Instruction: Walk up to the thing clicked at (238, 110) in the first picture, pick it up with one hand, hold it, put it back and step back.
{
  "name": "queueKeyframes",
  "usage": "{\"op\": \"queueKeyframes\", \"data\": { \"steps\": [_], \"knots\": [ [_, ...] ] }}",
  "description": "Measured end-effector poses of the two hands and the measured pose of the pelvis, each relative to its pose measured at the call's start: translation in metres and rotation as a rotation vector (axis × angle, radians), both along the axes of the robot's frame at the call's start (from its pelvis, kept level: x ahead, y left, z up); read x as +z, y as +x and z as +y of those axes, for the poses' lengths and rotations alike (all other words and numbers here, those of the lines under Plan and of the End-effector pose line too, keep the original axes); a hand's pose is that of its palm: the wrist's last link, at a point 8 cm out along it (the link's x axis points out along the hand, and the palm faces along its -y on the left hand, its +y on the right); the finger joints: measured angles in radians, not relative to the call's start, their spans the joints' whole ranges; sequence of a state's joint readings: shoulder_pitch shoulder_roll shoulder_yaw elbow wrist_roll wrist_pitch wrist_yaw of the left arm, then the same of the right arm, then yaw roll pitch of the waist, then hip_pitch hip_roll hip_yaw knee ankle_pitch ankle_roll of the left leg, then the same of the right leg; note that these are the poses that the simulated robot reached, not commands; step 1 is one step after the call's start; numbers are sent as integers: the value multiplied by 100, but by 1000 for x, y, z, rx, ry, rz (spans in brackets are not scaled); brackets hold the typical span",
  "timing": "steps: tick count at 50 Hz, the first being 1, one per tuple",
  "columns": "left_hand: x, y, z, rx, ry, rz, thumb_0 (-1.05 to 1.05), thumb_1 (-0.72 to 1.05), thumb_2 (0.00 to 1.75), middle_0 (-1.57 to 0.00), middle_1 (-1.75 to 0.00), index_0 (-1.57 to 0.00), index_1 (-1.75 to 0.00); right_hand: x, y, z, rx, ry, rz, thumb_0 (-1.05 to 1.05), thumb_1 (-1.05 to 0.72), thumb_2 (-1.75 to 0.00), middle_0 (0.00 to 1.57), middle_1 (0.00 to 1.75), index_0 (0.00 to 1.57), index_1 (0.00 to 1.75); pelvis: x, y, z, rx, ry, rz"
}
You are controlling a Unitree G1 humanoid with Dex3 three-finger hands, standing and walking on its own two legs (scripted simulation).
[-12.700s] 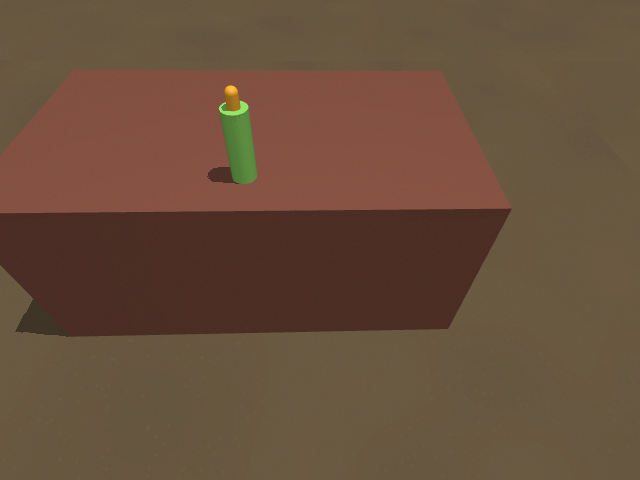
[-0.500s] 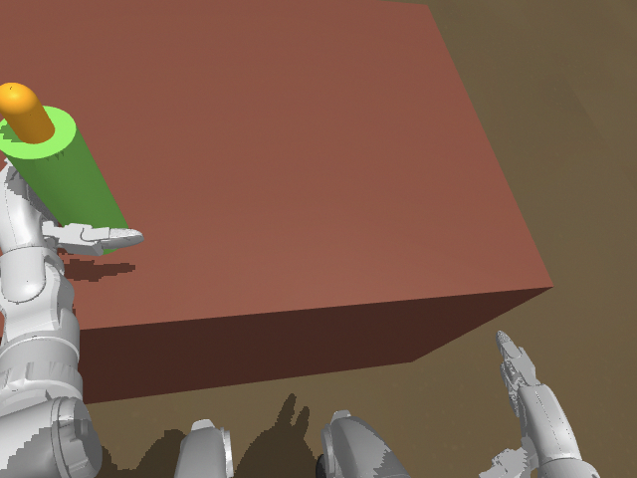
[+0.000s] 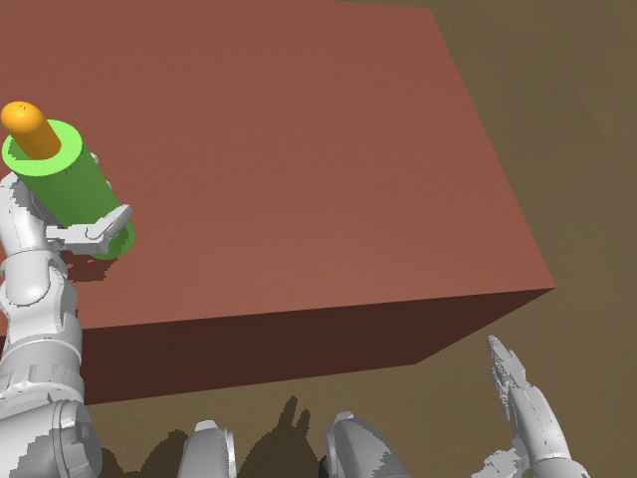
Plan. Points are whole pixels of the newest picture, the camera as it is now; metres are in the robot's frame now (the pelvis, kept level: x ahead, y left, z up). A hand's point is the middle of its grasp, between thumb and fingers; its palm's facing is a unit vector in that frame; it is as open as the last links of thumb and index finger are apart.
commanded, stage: settle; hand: left
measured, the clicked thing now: (73, 189) +0.46 +0.23 +0.06
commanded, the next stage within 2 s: lift in 0.76 s
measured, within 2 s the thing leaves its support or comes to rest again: leaves its support in 0.50 s
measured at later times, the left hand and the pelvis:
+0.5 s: hand (90, 212) +0.45 +0.22 +0.03, palm faces +0.21 -0.98 -0.03, open 9.3 cm; pelvis +0.00 +0.00 +0.02, yaw +0 degrees
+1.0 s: hand (80, 190) +0.45 +0.22 +0.07, palm faces +0.21 -0.98 -0.03, open 9.3 cm; pelvis +0.01 +0.00 +0.03, yaw +0 degrees
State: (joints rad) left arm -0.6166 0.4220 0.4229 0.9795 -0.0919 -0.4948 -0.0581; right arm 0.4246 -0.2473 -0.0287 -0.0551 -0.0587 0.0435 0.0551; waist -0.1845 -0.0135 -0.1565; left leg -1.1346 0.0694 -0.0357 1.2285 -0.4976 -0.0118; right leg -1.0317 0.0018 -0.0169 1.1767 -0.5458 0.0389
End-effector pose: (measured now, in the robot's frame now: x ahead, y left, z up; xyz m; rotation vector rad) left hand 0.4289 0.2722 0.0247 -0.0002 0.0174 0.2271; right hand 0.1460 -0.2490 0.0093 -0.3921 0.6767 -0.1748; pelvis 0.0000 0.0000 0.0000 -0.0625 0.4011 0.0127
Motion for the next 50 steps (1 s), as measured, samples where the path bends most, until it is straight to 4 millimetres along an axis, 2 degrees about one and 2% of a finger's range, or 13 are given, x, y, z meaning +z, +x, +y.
{"op": "queueKeyframes", "data": {
  "steps": [8, 21, 38, 50],
  "knots": [
    [1, -3, -3, -14, 7, 25, 1, -31, 110, -73, -105, -78, -107, 5, 1, 1, -4, 1, -16, -1, 50, -5, 6, 5, 6, 5, 3, 0, 1, -2, 1, -12],
    [4, -11, -8, -15, 12, 82, 0, -34, 115, -72, -109, -77, -111, 15, 9, 0, -14, -10, -24, -1, 50, -6, 6, 5, 6, 5, 14, 3, 1, 1, 3, -49],
    [34, -9, -5, -6, 15, 65, 0, -36, 118, -71, -111, -76, -114, 15, 12, -1, -38, 16, -24, -1, 51, -5, 6, 5, 6, 5, 25, 5, 2, 4, 8, -81],
    [44, -8, -8, -14, 14, 66, 0, -36, 119, -71, -112, -76, -114, 20, 11, -7, -56, 19, -25, -1, 53, -5, 6, 5, 6, 5, 31, 5, 2, 1, 13, -91]
  ]
}}
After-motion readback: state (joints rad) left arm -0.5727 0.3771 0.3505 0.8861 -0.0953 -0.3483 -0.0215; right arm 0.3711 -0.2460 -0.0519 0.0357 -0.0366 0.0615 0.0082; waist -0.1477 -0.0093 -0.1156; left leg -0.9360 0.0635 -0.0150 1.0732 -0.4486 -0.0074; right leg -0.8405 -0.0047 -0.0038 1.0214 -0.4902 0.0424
